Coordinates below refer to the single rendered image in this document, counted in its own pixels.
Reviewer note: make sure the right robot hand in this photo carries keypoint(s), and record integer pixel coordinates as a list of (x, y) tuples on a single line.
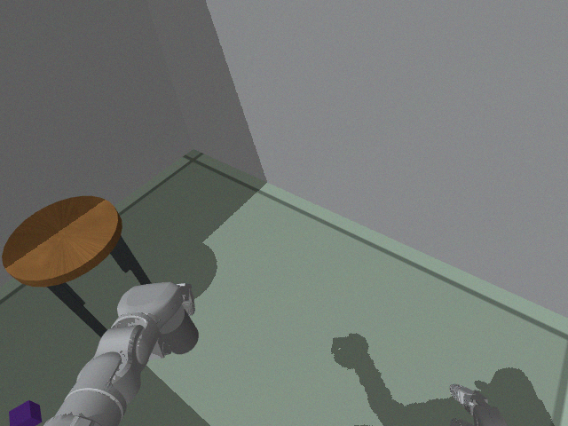
[(477, 405)]

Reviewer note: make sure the left robot arm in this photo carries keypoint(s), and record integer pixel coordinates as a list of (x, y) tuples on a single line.
[(111, 379)]

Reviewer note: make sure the left robot hand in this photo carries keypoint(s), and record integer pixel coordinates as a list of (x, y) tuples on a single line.
[(159, 301)]

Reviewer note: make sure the stool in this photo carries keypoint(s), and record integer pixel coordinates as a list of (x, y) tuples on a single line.
[(62, 242)]

